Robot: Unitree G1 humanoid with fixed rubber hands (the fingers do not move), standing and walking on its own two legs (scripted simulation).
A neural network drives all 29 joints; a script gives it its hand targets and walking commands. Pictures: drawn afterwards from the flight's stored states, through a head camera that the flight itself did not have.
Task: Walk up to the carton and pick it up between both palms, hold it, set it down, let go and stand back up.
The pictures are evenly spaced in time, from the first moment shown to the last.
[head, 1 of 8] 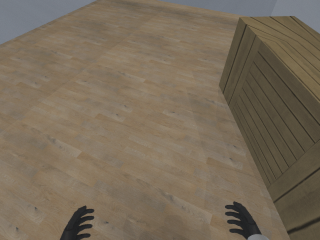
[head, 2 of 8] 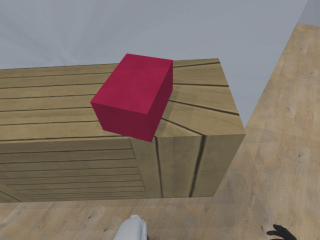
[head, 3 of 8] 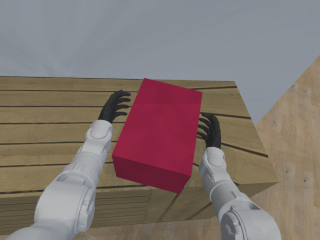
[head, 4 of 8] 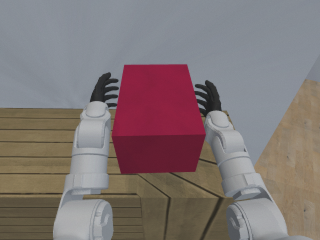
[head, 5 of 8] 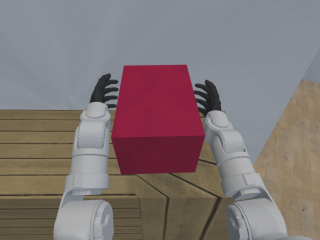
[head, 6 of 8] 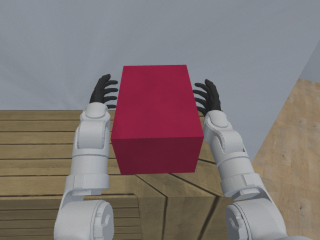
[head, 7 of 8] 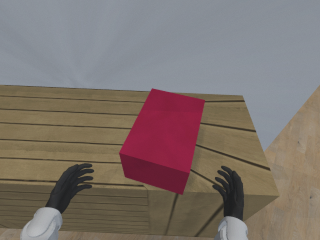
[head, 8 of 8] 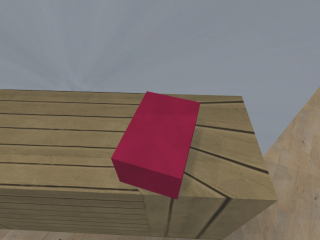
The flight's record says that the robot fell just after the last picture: no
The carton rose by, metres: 0.19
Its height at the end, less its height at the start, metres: +0.00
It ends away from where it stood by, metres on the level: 0.02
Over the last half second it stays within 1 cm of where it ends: yes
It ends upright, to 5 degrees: yes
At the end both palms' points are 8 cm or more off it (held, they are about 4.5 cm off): yes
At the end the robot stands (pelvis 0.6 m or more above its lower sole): yes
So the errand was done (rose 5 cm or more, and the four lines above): yes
